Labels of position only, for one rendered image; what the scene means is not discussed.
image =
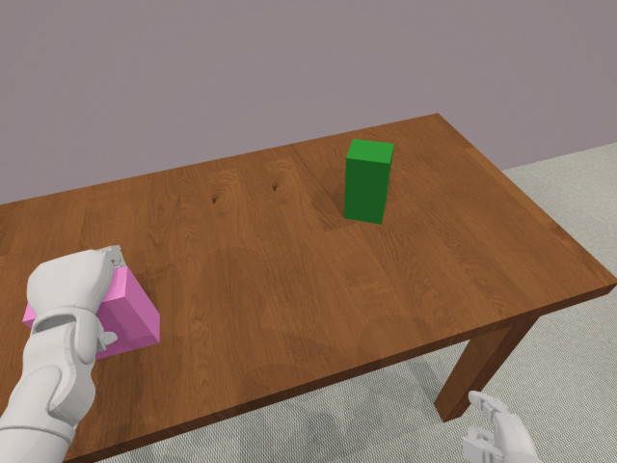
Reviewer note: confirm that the table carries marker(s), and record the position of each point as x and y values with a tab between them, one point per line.
266	292

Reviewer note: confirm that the sponge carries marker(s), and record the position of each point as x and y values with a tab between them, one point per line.
126	311

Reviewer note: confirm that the robot left hand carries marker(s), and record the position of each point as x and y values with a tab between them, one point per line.
79	280

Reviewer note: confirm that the left robot forearm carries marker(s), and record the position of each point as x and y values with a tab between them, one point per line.
55	390

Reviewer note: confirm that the robot right hand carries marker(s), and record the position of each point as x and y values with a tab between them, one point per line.
510	435

